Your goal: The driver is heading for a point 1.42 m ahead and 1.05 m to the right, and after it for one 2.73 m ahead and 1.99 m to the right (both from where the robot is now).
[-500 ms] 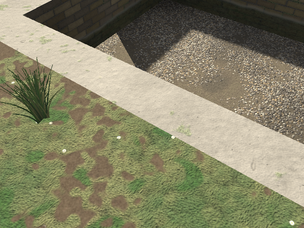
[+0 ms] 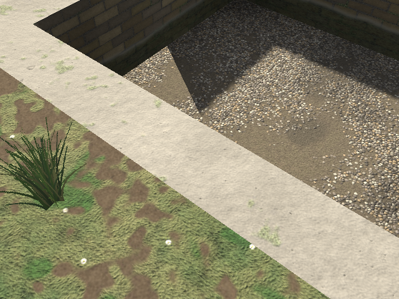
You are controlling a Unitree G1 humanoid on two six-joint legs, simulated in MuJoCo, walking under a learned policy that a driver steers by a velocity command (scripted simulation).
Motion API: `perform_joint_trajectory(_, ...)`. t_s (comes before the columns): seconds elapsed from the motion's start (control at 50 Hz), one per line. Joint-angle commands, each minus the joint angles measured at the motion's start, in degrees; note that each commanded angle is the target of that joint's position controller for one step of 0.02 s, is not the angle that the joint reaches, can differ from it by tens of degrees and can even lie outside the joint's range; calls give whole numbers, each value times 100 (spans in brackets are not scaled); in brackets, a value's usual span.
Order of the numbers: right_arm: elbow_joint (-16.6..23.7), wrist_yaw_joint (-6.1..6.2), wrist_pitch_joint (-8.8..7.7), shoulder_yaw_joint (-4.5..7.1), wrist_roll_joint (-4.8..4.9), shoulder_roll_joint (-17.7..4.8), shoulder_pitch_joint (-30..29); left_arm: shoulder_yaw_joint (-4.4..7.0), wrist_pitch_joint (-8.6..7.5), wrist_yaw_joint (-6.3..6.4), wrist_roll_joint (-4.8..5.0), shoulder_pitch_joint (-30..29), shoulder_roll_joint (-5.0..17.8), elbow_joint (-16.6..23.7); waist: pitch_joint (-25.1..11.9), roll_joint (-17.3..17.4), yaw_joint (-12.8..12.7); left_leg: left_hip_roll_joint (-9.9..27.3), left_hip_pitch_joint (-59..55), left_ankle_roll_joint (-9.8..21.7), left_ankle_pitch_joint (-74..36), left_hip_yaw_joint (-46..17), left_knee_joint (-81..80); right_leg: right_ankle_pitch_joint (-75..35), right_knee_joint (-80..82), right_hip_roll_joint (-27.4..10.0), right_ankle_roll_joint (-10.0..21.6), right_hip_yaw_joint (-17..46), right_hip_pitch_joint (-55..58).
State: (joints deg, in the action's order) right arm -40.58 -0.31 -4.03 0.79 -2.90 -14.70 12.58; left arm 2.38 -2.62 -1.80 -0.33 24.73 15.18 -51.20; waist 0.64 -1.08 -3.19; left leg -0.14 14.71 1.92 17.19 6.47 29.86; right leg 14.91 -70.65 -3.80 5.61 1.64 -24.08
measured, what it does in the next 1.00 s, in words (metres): walks ahead, turning right: right foot, then left foot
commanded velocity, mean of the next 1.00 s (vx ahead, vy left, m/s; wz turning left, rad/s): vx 0.99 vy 0.00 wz -0.90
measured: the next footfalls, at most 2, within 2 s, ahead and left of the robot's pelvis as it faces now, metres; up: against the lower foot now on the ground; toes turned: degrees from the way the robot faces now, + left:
right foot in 0.30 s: +0.46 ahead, -0.09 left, +0.00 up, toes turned -19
left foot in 0.70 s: +0.86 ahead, -0.11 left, +0.00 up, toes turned -44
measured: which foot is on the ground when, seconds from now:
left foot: down 0.00-0.30, up 0.32-0.68, down 0.70-1.00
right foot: up 0.00-0.28, down 0.30-0.68, up 0.70-1.00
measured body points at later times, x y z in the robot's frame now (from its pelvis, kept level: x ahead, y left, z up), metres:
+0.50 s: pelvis +0.45 -0.07 -0.01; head +0.47 -0.07 +0.44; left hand +0.56 +0.19 -0.15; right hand +0.55 -0.36 -0.08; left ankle +0.57 +0.08 -0.64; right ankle +0.42 -0.07 -0.73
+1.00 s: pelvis +0.77 -0.16 -0.03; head +0.78 -0.19 +0.42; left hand +1.13 -0.23 -0.06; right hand +0.58 -0.37 -0.15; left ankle +0.84 -0.08 -0.73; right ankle +0.74 -0.32 -0.67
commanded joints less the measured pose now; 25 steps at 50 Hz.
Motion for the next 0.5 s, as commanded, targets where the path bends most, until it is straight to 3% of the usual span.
perform_joint_trajectory(0.02, -110, 34, -176, 174, 168, -386, 638, 89, 139, -114, -83, -432, 191, 527, 384, 720, 298, 1502, -995, 345, -330, -1226, -2087, -249, -220, -431, -67, 166, -1843)
perform_joint_trajectory(0.04, -213, 18, -227, 171, 213, -346, 686, 77, 190, -149, -111, -720, 129, 644, 556, 715, 264, 1452, -943, 305, -745, -871, -2207, -405, -202, -454, -91, 96, -2078)
perform_joint_trajectory(0.1, -385, -8, -335, 149, 173, -236, 609, -13, 184, -273, -84, -1500, 28, 1028, 818, 784, 141, 1057, -615, 208, -2124, 269, -2410, -1317, 537, -338, -60, -271, -2115)
perform_joint_trajectory(0.12, -427, 14, -354, 158, 157, -288, 571, -34, 179, -302, -49, -1614, 54, 1089, 790, 656, 87, 972, -637, 160, -2612, 578, -2418, -1577, 876, -268, -10, -400, -1994)
perform_joint_trajectory(0.16, -535, 58, -357, 193, 201, -483, 659, -116, 144, -378, -77, -2078, 71, 1319, 1009, 399, 64, 1043, -627, 66, -3657, 957, -2542, -1890, 1997, -151, 167, -854, -1522)
perform_joint_trajectory(0.2, -624, 149, -332, 240, 213, -791, 901, -119, 139, -380, -72, -2150, 201, 1318, 787, 299, 41, 1097, -1168, -18, -5951, 1087, -2137, -2027, 2525, 384, 368, -1352, -844)
perform_joint_trajectory(0.22, -607, 211, -277, 295, 186, -1034, 926, -94, 148, -359, -42, -1846, 335, 1233, 485, 465, -154, 1184, -1543, -70, -7195, 1089, -1576, -1805, 2600, 615, 455, -1451, -451)
perform_joint_trajectory(0.24, -544, 264, -187, 365, 149, -1293, 801, -29, 157, -321, -15, -1217, 534, 1072, 23, 631, -531, 1283, -1735, -98, -8033, 1040, -657, -1481, 2620, 817, 540, -1425, 243)
perform_joint_trajectory(0.26, -432, 299, -90, 440, 111, -1521, 518, 99, 151, -259, -22, -102, 791, 769, -572, 686, -1083, 1417, -1561, -68, -8449, 943, 768, -1161, 2487, 1005, 668, -1301, 1369)
perform_joint_trajectory(0.28, -332, 273, -1, 446, 86, -1537, 265, 269, 149, -143, -43, 1009, 1106, 452, -1111, 550, -1540, 1433, -901, 2, -7637, 753, 2499, -770, 2759, 1059, 836, -852, 2770)
perform_joint_trajectory(0.3, -387, 129, 20, 373, 79, -1141, 266, 429, 164, 15, -1, 932, 1365, 372, -788, -262, -1253, 573, 240, -83, -2683, 735, 4713, -450, 3242, 780, 1038, -204, 3304)
perform_joint_trajectory(0.32, -8, 116, -66, 140, -2, -315, 646, 514, 253, 73, -32, 406, 1855, 498, -562, -1444, -330, -210, 2180, -273, 1302, 251, 6842, -2423, 3045, -122, 1442, 1663, 3861)
perform_joint_trajectory(0.34, 577, 133, -206, 94, 119, -556, 594, 588, 318, 124, -67, 287, 2067, 772, -1772, -1105, -313, -263, 3341, -299, 1021, -912, 7227, -705, 4549, -843, 2365, 3878, 4796)
perform_joint_trajectory(0.36, 648, 162, -342, 63, 76, -774, 187, 574, 326, 242, -83, 185, 1760, 861, -1145, -156, -337, 31, 3717, -243, 643, -1161, 6849, 382, 5504, -1043, 2177, 4437, 4187)
perform_joint_trajectory(0.38, 610, 163, -377, 54, 55, -822, 118, 486, 302, 294, -110, -38, 1427, 813, -446, 437, -13, 275, 3568, -231, 411, -1181, 6328, 484, 5635, -872, 1881, 4117, 3210)
perform_joint_trajectory(0.4, 642, 199, -299, 13, -49, -677, 19, 414, 240, 324, -86, -90, 1250, 771, -157, 705, 251, 423, 3334, -270, 536, -1187, 6037, -6, 5547, -662, 1756, 3655, 2403)
perform_joint_trajectory(0.44, 650, 181, 32, -55, -136, -558, 57, 274, 67, 351, -104, -360, 977, 980, 176, 799, 621, 682, 2707, -470, 653, -1129, 5234, -371, 5503, -133, 1606, 2759, 812)
perform_joint_trajectory(0.46, 748, 155, 130, -79, -159, -485, -75, 231, -4, 351, -62, -437, 941, 1056, 223, 763, 693, 724, 2365, -548, 591, -1021, 4580, -417, 5567, 118, 1538, 2437, 215)
perform_joint_trajectory(0.5, 1055, 89, 133, -164, -101, -396, -720, 215, -55, 411, -46, -431, 948, 1107, 460, 583, 579, 646, 1939, -581, -353, -672, 3254, -1203, 5588, 477, 1451, 2026, -464)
